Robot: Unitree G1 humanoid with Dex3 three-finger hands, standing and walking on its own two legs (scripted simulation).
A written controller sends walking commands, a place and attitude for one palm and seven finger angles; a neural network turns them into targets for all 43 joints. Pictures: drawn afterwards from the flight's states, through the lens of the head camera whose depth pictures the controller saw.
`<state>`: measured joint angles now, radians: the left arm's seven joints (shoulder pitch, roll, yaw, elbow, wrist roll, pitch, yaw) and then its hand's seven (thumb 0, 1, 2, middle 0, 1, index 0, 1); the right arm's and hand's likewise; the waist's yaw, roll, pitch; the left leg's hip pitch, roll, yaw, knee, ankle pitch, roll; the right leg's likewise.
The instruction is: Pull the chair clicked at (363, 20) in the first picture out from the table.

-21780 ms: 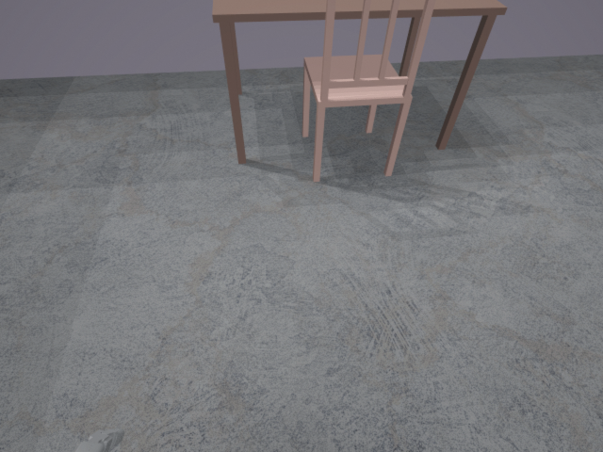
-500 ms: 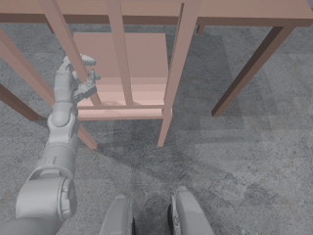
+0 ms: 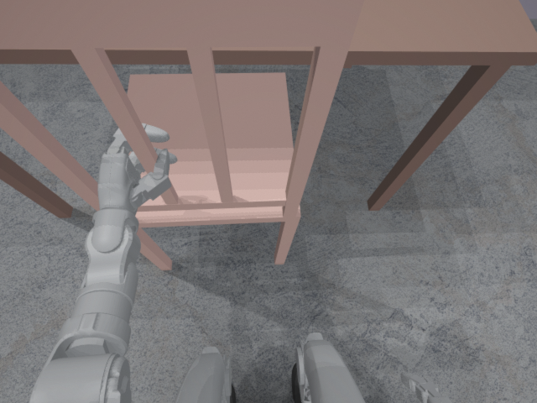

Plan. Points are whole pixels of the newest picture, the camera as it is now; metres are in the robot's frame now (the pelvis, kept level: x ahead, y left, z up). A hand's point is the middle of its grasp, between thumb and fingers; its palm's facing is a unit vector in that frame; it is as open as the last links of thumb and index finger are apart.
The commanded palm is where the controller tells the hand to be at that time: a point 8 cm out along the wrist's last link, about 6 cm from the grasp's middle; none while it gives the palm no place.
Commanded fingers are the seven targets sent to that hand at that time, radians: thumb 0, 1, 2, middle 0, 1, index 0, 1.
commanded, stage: hook a spindle and tug to test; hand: left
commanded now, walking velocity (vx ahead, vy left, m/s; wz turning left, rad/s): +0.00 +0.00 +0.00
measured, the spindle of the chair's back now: (143, 148) +0.47 +0.17 +0.04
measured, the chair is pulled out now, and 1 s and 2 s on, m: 0.01 0.06 0.20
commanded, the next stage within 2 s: step backward, pulling the chair out in 0.04 s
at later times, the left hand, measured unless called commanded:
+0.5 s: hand (164, 178) +0.42 +0.13 +0.03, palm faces +0.01 -0.99 -0.11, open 5.2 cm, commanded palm +0.40 +0.19 +0.03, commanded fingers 0.00 0.90 0.90 -0.50 -1.45 -0.50 -1.45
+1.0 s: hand (180, 204) +0.38 +0.11 +0.03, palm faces +0.00 -0.99 -0.16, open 5.2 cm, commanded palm +0.36 +0.17 +0.04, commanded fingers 0.00 0.90 0.90 -0.50 -1.45 -0.50 -1.45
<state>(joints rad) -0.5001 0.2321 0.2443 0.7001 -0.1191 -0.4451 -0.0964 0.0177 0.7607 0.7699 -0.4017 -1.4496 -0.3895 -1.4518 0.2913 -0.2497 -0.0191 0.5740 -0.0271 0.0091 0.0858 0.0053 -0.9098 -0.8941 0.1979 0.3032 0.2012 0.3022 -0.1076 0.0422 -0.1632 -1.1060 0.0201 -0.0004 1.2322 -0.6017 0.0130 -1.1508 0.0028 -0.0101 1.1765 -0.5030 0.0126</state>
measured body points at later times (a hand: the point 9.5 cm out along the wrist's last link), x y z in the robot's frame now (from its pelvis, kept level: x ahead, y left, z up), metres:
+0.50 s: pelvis +0.02 +0.02 +0.09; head +0.14 +0.02 +0.53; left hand +0.42 +0.19 +0.04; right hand +0.07 -0.25 -0.03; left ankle -0.02 +0.11 -0.63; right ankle +0.02 -0.13 -0.62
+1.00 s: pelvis -0.01 +0.00 +0.10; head +0.11 -0.03 +0.54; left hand +0.38 +0.16 +0.05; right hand +0.01 -0.27 -0.04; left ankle -0.02 +0.11 -0.63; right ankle +0.02 -0.12 -0.63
